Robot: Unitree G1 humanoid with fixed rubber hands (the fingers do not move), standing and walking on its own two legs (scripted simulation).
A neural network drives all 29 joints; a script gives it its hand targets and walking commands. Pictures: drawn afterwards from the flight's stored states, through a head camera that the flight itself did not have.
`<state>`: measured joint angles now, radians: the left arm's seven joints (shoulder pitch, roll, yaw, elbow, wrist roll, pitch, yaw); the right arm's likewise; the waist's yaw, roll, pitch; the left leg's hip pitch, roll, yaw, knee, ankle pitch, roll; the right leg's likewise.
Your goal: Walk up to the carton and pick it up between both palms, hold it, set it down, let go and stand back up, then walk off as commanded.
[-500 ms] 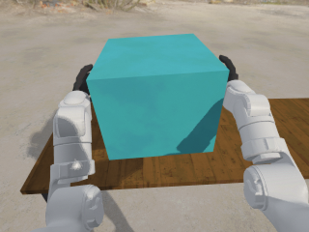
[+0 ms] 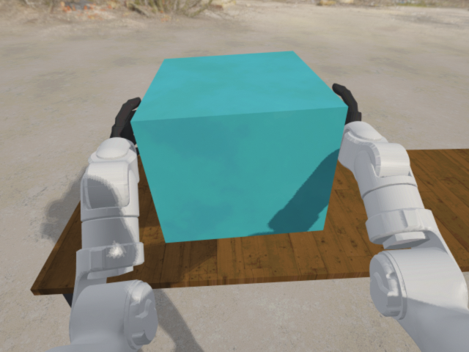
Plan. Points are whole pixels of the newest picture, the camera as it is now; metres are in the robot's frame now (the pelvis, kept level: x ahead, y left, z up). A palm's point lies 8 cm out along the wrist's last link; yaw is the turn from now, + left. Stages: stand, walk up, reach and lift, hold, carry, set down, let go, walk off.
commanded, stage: hold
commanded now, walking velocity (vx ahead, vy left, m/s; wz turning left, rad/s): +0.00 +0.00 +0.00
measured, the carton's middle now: (236, 136) +0.44 +0.01 +0.22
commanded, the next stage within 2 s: set down in 0.74 s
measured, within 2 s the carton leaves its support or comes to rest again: neither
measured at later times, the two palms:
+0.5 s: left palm (124, 145) +0.35 +0.19 +0.25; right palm (345, 130) +0.38 -0.16 +0.27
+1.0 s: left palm (118, 134) +0.35 +0.20 +0.27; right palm (344, 121) +0.38 -0.16 +0.28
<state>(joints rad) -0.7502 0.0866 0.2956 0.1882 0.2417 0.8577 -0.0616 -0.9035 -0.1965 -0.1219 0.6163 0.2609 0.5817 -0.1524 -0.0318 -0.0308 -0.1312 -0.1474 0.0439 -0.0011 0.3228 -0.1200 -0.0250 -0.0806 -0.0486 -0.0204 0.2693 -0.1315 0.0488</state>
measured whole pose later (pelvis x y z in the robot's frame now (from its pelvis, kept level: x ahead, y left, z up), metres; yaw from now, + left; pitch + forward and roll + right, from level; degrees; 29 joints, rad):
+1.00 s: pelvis +0.00 +0.00 +0.00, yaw +0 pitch -3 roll -1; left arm -0.78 0.08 0.34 0.19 0.25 0.80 -0.07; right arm -0.92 -0.18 -0.12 0.62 0.23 0.50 -0.14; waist -0.03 -0.03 -0.13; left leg -0.15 0.04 0.00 0.32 -0.12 -0.03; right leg -0.08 -0.05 -0.02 0.27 -0.13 0.05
